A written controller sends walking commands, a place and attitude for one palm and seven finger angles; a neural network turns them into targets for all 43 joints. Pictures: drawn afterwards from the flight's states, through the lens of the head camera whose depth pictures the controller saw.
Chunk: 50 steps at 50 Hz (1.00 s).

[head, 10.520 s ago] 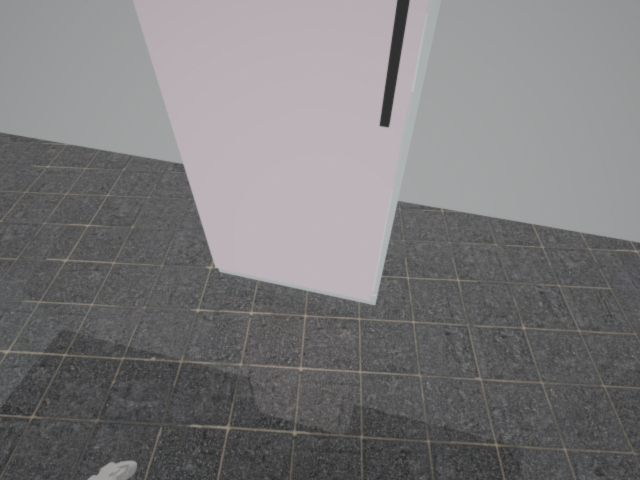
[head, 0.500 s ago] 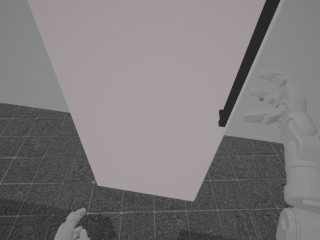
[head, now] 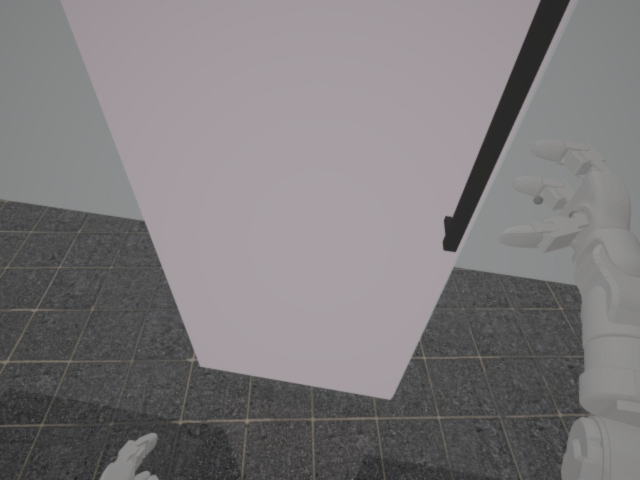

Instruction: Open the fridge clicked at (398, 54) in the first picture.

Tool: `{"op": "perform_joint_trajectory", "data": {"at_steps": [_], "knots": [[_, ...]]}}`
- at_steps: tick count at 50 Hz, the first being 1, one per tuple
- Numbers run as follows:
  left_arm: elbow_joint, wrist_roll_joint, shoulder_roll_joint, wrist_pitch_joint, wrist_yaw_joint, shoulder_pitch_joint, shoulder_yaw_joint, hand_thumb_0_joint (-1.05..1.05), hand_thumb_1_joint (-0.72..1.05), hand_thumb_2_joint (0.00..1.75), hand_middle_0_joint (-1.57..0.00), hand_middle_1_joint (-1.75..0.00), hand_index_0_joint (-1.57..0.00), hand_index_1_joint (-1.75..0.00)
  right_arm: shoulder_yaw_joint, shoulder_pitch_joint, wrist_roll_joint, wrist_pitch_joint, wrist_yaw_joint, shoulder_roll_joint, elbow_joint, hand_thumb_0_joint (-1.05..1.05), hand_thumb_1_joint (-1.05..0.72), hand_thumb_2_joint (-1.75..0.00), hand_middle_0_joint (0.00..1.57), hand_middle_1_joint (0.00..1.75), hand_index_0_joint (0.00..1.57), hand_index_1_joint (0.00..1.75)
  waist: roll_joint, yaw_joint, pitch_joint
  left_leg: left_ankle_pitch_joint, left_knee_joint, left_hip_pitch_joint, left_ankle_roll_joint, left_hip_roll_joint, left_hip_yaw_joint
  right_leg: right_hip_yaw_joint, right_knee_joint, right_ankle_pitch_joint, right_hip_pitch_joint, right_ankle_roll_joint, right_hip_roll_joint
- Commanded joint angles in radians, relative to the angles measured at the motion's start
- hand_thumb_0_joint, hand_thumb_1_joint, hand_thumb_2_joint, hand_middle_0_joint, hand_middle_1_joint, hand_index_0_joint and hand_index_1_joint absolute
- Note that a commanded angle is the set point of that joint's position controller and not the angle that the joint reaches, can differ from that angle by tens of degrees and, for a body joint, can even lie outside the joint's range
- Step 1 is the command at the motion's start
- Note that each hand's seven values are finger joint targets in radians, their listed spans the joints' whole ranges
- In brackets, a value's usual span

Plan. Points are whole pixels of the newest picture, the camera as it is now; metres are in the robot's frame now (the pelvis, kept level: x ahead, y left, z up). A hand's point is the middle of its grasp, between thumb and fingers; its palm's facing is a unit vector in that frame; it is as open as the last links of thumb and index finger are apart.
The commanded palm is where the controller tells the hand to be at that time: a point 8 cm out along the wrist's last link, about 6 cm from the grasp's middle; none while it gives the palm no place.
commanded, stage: move the hooked fingers beside the handle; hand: right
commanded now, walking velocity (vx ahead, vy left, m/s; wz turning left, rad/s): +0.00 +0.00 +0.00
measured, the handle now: (488, 138) +0.48 -0.16 +0.23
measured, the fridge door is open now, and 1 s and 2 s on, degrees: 0 0 0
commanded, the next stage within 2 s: feel for the door with the fingertips in 0.34 s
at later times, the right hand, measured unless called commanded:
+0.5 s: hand (530, 198) +0.40 -0.21 +0.20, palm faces +0.08 +1.00 +0.01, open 14.0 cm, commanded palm +0.38 -0.25 +0.19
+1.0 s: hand (502, 192) +0.41 -0.18 +0.19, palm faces +0.11 +0.99 +0.01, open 14.0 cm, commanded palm +0.39 -0.23 +0.19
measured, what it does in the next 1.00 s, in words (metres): stands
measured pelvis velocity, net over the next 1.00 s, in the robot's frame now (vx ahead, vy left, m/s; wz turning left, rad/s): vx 0.00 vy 0.00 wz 0.00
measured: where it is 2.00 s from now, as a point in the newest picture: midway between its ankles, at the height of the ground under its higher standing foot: outside the picture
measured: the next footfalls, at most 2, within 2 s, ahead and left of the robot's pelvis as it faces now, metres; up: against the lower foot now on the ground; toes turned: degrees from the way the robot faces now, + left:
none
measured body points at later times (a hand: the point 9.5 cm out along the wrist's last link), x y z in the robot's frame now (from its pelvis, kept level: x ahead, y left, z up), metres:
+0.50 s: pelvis +0.00 -0.01 +0.00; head -0.01 +0.00 +0.45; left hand +0.13 +0.24 -0.10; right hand +0.39 -0.26 +0.20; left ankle -0.05 +0.11 -0.73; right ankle +0.05 -0.13 -0.73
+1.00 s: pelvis +0.00 +0.00 +0.00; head -0.01 +0.02 +0.45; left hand +0.13 +0.25 -0.10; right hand +0.40 -0.23 +0.20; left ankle -0.05 +0.11 -0.73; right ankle +0.05 -0.13 -0.73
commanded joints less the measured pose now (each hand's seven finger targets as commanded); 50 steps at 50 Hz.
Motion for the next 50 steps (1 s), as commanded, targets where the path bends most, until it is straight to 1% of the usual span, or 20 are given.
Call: {"op": "perform_joint_trajectory", "data": {"at_steps": [1,4,8,9,14,16,19,21,23,24,27,29,33,34,38,39,44,48,49,50], "knots": [[-0.130,0.003,0.121,-0.054,0.009,-0.074,0.045,0.00,0.90,0.90,-0.20,-0.30,-0.20,-0.30,-0.014,-0.483,0.019,-0.061,0.009,-0.197,-0.194,0.00,0.50,-0.30,0.30,1.20,0.30,1.20,0.006,0.013,-0.246,0.322,-0.091,-0.137,-0.004,-0.021,-0.011,0.023,-0.020,0.152,0.292,-0.064,0.048],[-0.134,0.007,0.129,-0.048,0.007,-0.067,0.046,0.00,0.90,0.90,-0.20,-0.30,-0.20,-0.30,-0.069,-0.429,0.018,-0.051,0.001,-0.256,-0.147,0.00,0.50,-0.30,0.30,1.20,0.30,1.20,0.057,-0.009,-0.243,0.317,-0.093,-0.114,-0.008,-0.019,-0.011,0.017,-0.021,0.144,0.256,-0.065,0.048],[-0.147,0.006,0.119,-0.042,0.002,-0.079,0.041,0.00,0.90,0.90,-0.20,-0.30,-0.20,-0.30,-0.045,-0.498,0.003,-0.069,-0.009,-0.239,-0.209,0.00,0.50,-0.30,0.30,1.20,0.30,1.20,-0.008,-0.001,-0.256,0.323,-0.082,-0.120,0.000,-0.019,-0.010,0.024,-0.022,0.161,0.281,-0.059,0.045],[-0.152,0.007,0.120,-0.044,0.002,-0.076,0.044,0.00,0.90,0.90,-0.20,-0.30,-0.20,-0.30,-0.035,-0.482,0.008,-0.078,-0.010,-0.224,-0.212,0.00,0.50,-0.30,0.30,1.20,0.30,1.20,0.037,0.004,-0.256,0.324,-0.083,-0.115,-0.003,-0.022,-0.007,0.021,-0.017,0.163,0.276,-0.064,0.043],[-0.154,0.009,0.123,-0.042,0.002,-0.078,0.043,0.00,0.90,0.90,-0.20,-0.30,-0.20,-0.30,-0.090,-0.444,0.009,-0.084,-0.007,-0.280,-0.223,0.00,0.50,-0.30,0.30,1.20,0.30,1.20,0.025,-0.015,-0.283,0.353,-0.076,-0.083,0.000,-0.021,-0.010,0.021,-0.017,0.187,0.277,-0.062,0.043],[-0.159,0.005,0.115,-0.042,0.002,-0.093,0.039,0.00,0.90,0.90,-0.20,-0.30,-0.20,-0.30,-0.036,-0.475,0.006,-0.076,-0.002,-0.226,-0.253,0.00,0.50,-0.30,0.30,1.20,0.30,1.20,-0.023,-0.002,-0.267,0.341,-0.077,-0.108,0.001,-0.021,-0.010,0.021,-0.022,0.178,0.292,-0.058,0.043],[-0.161,0.003,0.115,-0.046,0.002,-0.089,0.042,0.00,0.90,0.90,-0.20,-0.30,-0.20,-0.30,0.014,-0.467,0.016,-0.062,-0.002,-0.160,-0.260,0.00,0.50,-0.30,0.30,1.20,0.30,1.20,0.010,0.010,-0.254,0.304,-0.089,-0.127,0.001,-0.027,0.000,0.028,-0.023,0.160,0.303,-0.060,0.040],[-0.152,0.002,0.114,-0.049,0.004,-0.097,0.039,0.00,0.90,0.90,-0.20,-0.30,-0.20,-0.30,0.026,-0.513,0.015,-0.052,-0.011,-0.148,-0.281,0.00,0.50,-0.30,0.30,1.20,0.30,1.20,-0.032,0.014,-0.246,0.278,-0.090,-0.152,0.005,-0.028,0.002,0.039,-0.029,0.148,0.320,-0.054,0.038],[-0.147,0.004,0.113,-0.052,0.003,-0.096,0.038,0.00,0.90,0.90,-0.20,-0.30,-0.20,-0.30,0.040,-0.510,0.014,-0.036,-0.025,-0.118,-0.264,0.00,0.50,-0.30,0.30,1.20,0.30,1.20,-0.024,0.012,-0.236,0.242,-0.097,-0.170,0.007,-0.030,0.006,0.047,-0.035,0.127,0.325,-0.052,0.038],[-0.147,0.004,0.115,-0.054,0.004,-0.092,0.040,0.00,0.90,0.90,-0.20,-0.30,-0.20,-0.30,0.045,-0.500,0.018,-0.037,-0.035,-0.109,-0.265,0.00,0.50,-0.30,0.30,1.20,0.30,1.20,0.032,0.015,-0.240,0.238,-0.102,-0.158,0.004,-0.033,0.008,0.045,-0.033,0.124,0.316,-0.058,0.037],[-0.137,0.011,0.110,-0.054,-0.001,-0.097,0.040,0.00,0.90,0.90,-0.20,-0.30,-0.20,-0.30,0.022,-0.501,0.004,-0.026,-0.069,-0.114,-0.267,0.00,0.50,-0.30,0.30,1.20,0.30,1.20,0.005,-0.002,-0.268,0.261,-0.091,-0.147,0.006,-0.029,0.007,0.045,-0.034,0.148,0.326,-0.053,0.038],[-0.134,0.014,0.111,-0.048,-0.003,-0.094,0.039,0.00,0.90,0.90,-0.20,-0.30,-0.20,-0.30,0.021,-0.493,-0.001,-0.027,-0.087,-0.115,-0.252,0.00,0.50,-0.30,0.30,1.20,0.30,1.20,0.053,-0.001,-0.248,0.260,-0.099,-0.133,0.002,-0.029,0.006,0.039,-0.035,0.144,0.303,-0.057,0.037],[-0.138,0.019,0.100,-0.042,-0.010,-0.104,0.036,0.00,0.90,0.90,-0.20,-0.30,-0.20,-0.30,0.031,-0.513,-0.022,-0.034,-0.118,-0.095,-0.293,0.00,0.50,-0.30,0.30,1.20,0.30,1.20,-0.014,-0.011,-0.283,0.285,-0.087,-0.115,0.010,-0.027,0.003,0.037,-0.041,0.175,0.333,-0.050,0.037],[-0.140,0.020,0.100,-0.040,-0.012,-0.104,0.036,0.00,0.90,0.90,-0.20,-0.30,-0.20,-0.30,0.022,-0.477,-0.018,-0.037,-0.124,-0.097,-0.284,0.00,0.50,-0.30,0.30,1.20,0.30,1.20,0.034,-0.016,-0.276,0.298,-0.094,-0.097,0.006,-0.028,0.004,0.032,-0.038,0.182,0.316,-0.056,0.036],[-0.145,0.020,0.095,-0.027,-0.012,-0.120,0.034,0.00,0.90,0.90,-0.20,-0.30,-0.20,-0.30,0.009,-0.460,-0.020,-0.025,-0.132,-0.101,-0.280,0.00,0.50,-0.30,0.30,1.20,0.30,1.20,0.035,-0.023,-0.248,0.316,-0.096,-0.085,0.002,-0.024,-0.005,0.018,-0.047,0.167,0.293,-0.055,0.040],[-0.145,0.022,0.100,-0.024,-0.012,-0.118,0.036,0.00,0.90,0.90,-0.20,-0.30,-0.20,-0.30,0.007,-0.449,-0.021,-0.028,-0.135,-0.104,-0.284,0.00,0.50,-0.30,0.30,1.20,0.30,1.20,0.067,-0.022,-0.256,0.320,-0.101,-0.071,-0.002,-0.024,-0.004,0.014,-0.045,0.170,0.289,-0.060,0.040],[-0.136,0.022,0.102,-0.012,-0.003,-0.115,0.036,0.00,0.90,0.90,-0.20,-0.30,-0.20,-0.30,-0.004,-0.477,-0.022,-0.025,-0.129,-0.134,-0.260,0.00,0.50,-0.30,0.30,1.20,0.30,1.20,0.078,-0.010,-0.224,0.317,-0.113,-0.078,-0.007,-0.021,-0.013,0.010,-0.048,0.150,0.274,-0.062,0.040],[-0.127,0.019,0.098,-0.014,0.003,-0.106,0.038,0.00,0.90,0.90,-0.20,-0.30,-0.20,-0.30,0.037,-0.561,-0.020,-0.040,-0.105,-0.106,-0.247,0.00,0.50,-0.30,0.30,1.20,0.30,1.20,0.028,0.012,-0.234,0.332,-0.110,-0.102,-0.006,-0.019,-0.020,0.011,-0.039,0.155,0.297,-0.063,0.047],[-0.125,0.020,0.105,-0.016,0.003,-0.098,0.042,0.00,0.90,0.90,-0.20,-0.30,-0.20,-0.30,0.012,-0.535,-0.013,-0.048,-0.101,-0.133,-0.236,0.00,0.50,-0.30,0.30,1.20,0.30,1.20,0.058,0.006,-0.249,0.345,-0.109,-0.087,-0.008,-0.019,-0.018,0.011,-0.033,0.163,0.289,-0.065,0.046],[-0.122,0.017,0.105,-0.015,0.005,-0.101,0.042,0.00,0.90,0.90,-0.20,-0.30,-0.20,-0.30,0.018,-0.546,-0.014,-0.052,-0.093,-0.136,-0.227,0.00,0.50,-0.30,0.30,1.20,0.30,1.20,0.034,0.010,-0.253,0.351,-0.105,-0.085,-0.008,-0.015,-0.023,0.010,-0.034,0.164,0.288,-0.064,0.048]]}}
